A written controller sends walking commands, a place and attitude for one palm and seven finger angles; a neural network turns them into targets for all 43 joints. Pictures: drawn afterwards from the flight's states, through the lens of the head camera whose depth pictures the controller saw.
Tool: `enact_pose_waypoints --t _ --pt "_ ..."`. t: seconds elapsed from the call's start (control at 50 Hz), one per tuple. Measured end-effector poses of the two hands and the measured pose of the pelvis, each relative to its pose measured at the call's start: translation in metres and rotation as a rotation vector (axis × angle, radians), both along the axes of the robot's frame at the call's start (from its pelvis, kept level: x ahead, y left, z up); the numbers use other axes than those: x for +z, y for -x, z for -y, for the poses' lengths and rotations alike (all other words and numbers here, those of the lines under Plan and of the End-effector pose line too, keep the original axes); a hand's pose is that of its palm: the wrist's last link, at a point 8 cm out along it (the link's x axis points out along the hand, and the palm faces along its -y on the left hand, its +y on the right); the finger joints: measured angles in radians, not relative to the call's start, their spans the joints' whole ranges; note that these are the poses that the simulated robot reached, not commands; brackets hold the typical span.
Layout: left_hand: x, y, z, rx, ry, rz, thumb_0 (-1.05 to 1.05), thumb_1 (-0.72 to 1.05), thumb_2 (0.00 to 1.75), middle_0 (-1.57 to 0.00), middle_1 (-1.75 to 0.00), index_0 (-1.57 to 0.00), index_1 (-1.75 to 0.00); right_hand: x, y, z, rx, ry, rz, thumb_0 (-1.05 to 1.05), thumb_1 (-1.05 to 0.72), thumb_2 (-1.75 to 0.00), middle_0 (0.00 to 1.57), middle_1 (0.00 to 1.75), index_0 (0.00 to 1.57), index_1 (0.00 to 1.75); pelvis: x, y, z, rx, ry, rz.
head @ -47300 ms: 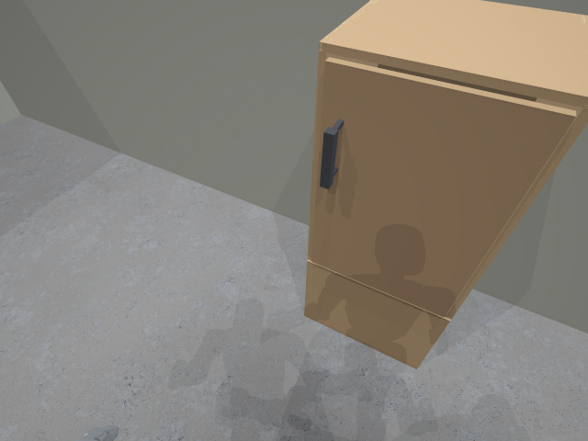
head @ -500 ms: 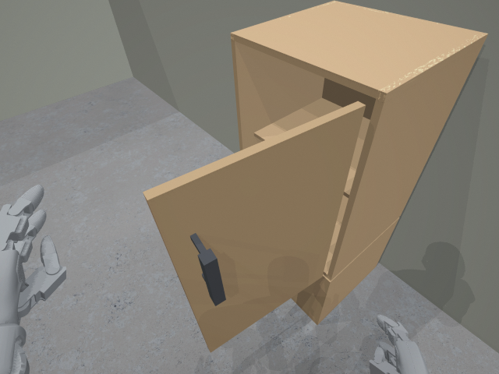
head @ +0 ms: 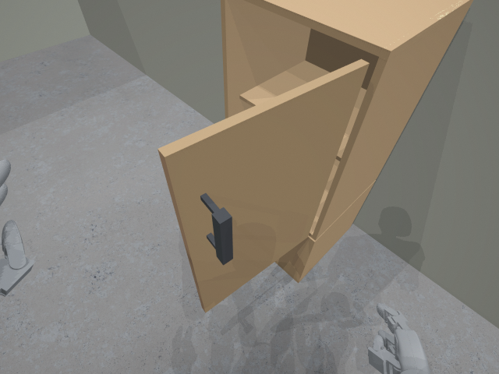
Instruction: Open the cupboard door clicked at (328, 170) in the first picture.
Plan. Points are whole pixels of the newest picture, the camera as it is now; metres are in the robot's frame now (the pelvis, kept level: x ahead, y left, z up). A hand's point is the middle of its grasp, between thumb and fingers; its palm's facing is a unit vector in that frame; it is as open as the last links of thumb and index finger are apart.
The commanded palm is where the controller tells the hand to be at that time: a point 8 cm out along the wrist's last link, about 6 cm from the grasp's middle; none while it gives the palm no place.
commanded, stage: step back with the hand held close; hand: left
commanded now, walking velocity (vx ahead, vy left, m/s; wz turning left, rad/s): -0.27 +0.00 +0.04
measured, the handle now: (216, 229) +0.33 +0.08 +0.05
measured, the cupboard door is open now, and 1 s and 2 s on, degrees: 83 83 83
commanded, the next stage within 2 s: stop stepping back and stand still in 0.68 s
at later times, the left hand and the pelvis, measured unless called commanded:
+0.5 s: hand out of the picture +0.13 +0.29 +0.18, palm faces +0.47 -0.74 -0.47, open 7.4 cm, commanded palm +0.06 +0.31 +0.18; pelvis -0.07 +0.01 +0.00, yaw +2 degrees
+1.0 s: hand out of the picture +0.05 +0.23 +0.17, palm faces +0.34 -0.80 -0.49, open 7.4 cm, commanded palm -0.01 +0.27 +0.18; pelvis -0.17 -0.03 +0.00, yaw -3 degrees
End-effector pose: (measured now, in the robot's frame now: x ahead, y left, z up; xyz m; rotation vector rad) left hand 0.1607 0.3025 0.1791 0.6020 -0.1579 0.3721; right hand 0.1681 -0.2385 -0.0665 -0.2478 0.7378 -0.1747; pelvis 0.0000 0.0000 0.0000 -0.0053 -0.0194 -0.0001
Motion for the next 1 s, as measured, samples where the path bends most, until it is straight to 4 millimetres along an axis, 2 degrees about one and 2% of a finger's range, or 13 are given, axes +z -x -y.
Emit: enact_pose_waypoints --t 0.2,0.3,0.38,0.52,0.62,0.7,0.74,0.78,0.88,0.94,1.0 --pt "-0.009 0.044 0.000 0.047 0.006 0.082 0.01 0.89 0.90 -0.22 -0.30 -0.21 -0.30 -0.016 0.032 -0.010 0.060 -0.007 0.007 0.01 -0.90 -0.90 0.21 0.30 0.21 0.30 -0.014 0.033 0.001 0.025 0.010 0.021" --pt "-0.007 0.054 0.004 0.007 0.029 0.145 0.01 0.89 0.90 -0.22 -0.30 -0.21 -0.30 -0.018 0.052 -0.008 0.062 0.024 -0.025 0.01 -0.90 -0.90 0.21 0.30 0.21 0.30 -0.017 0.048 -0.002 0.032 0.017 0.014" --pt "-0.005 0.060 -0.002 -0.030 0.012 0.165 0.01 0.89 0.90 -0.22 -0.30 -0.21 -0.30 -0.017 0.070 -0.007 0.035 0.054 -0.028 0.01 -0.90 -0.90 0.21 0.30 0.21 0.30 -0.020 0.059 -0.009 0.031 0.040 0.019" --pt "0.015 0.079 -0.017 0.013 -0.021 0.163 0.01 0.89 0.90 -0.22 -0.30 -0.21 -0.30 -0.007 0.098 -0.020 0.019 0.000 -0.046 0.01 -0.91 -0.90 0.21 0.30 0.20 0.30 -0.001 0.076 -0.005 0.024 0.074 -0.030" --pt "0.011 0.092 0.000 -0.005 0.045 0.114 0.01 0.89 0.90 -0.21 -0.30 -0.21 -0.30 -0.001 0.107 -0.022 0.055 -0.030 -0.029 0.01 -0.90 -0.90 0.21 0.30 0.21 0.30 0.006 0.093 0.003 -0.004 0.067 -0.087" --pt "0.003 0.103 0.027 -0.081 0.026 0.083 0.01 0.89 0.90 -0.21 -0.30 -0.21 -0.30 -0.011 0.113 -0.012 0.080 -0.047 0.005 0.01 -0.90 -0.90 0.21 0.30 0.21 0.30 -0.006 0.120 0.016 -0.043 0.009 -0.110" --pt "0.002 0.108 0.038 -0.127 0.023 0.070 0.01 0.89 0.90 -0.21 -0.30 -0.21 -0.30 -0.017 0.121 -0.004 0.068 -0.043 -0.007 0.01 -0.90 -0.90 0.21 0.30 0.21 0.30 -0.007 0.133 0.019 -0.052 0.029 -0.091" --pt "0.007 0.113 0.044 -0.162 -0.001 0.066 0.01 0.89 0.90 -0.22 -0.30 -0.21 -0.30 -0.017 0.133 0.003 0.043 -0.038 -0.026 0.01 -0.90 -0.90 0.21 0.30 0.21 0.30 -0.005 0.137 0.021 -0.061 0.025 -0.073" --pt "0.015 0.122 0.039 -0.168 -0.028 0.082 0.01 0.88 0.90 -0.22 -0.30 -0.22 -0.30 -0.005 0.158 0.023 -0.043 0.000 -0.005 0.01 -0.91 -0.90 0.21 0.30 0.21 0.30 -0.003 0.140 0.022 -0.072 0.014 -0.041" --pt "0.013 0.130 0.035 -0.137 0.004 0.089 0.01 0.88 0.90 -0.22 -0.30 -0.22 -0.30 0.005 0.174 0.032 -0.059 0.009 0.047 0.01 -0.91 -0.90 0.21 0.30 0.21 0.30 -0.001 0.154 0.023 -0.066 0.005 -0.008" --pt "0.007 0.146 0.035 -0.095 0.015 0.057 0.01 0.89 0.90 -0.22 -0.30 -0.21 -0.30 0.008 0.192 0.040 -0.061 0.011 0.080 0.01 -0.91 -0.90 0.21 0.30 0.20 0.29 0.000 0.169 0.026 -0.052 0.002 0.012"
